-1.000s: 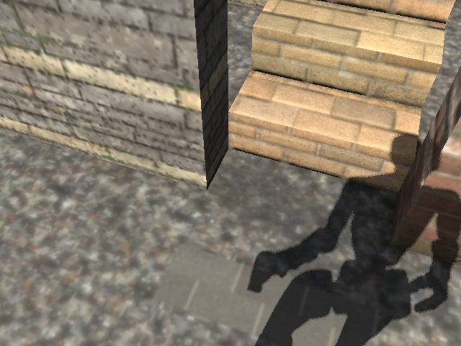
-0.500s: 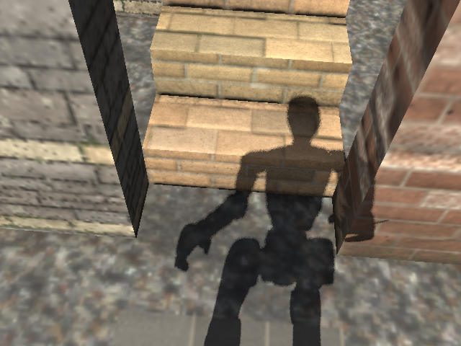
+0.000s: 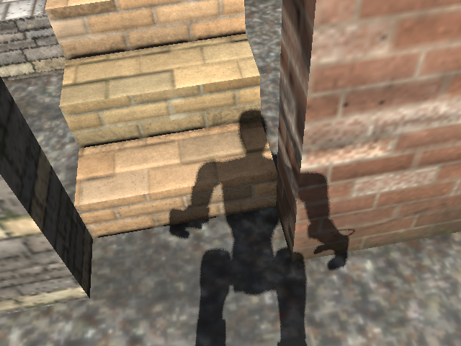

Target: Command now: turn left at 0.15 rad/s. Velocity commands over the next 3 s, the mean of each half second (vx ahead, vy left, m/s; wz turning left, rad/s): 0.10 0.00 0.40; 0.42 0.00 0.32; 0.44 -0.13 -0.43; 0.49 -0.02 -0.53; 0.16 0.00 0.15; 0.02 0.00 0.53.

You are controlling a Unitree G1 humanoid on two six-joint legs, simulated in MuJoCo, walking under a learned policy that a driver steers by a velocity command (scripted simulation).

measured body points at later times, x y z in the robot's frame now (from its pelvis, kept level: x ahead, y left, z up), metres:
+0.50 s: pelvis +0.01 -0.01 -0.01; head +0.03 -0.01 +0.44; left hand +0.09 +0.30 -0.09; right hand +0.21 -0.27 -0.10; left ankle -0.02 +0.13 -0.73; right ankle +0.04 -0.12 -0.74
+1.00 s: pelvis +0.16 +0.12 -0.02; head +0.21 +0.14 +0.42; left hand +0.01 +0.36 -0.15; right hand +0.48 +0.01 -0.09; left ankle +0.19 +0.26 -0.74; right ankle +0.05 -0.11 -0.70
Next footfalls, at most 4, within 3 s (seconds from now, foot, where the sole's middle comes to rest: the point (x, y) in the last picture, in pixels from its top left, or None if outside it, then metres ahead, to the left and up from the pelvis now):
0.14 left None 0.02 0.14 -0.78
0.46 right None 0.07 -0.11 -0.78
0.96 left None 0.22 0.28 -0.78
1.46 right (214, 328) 0.55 0.12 -0.78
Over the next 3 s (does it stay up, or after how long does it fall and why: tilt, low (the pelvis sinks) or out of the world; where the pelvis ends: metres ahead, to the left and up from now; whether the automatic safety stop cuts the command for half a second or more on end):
stays up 0.61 0.23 0.00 its command is cut before an obstacle after 1.1 s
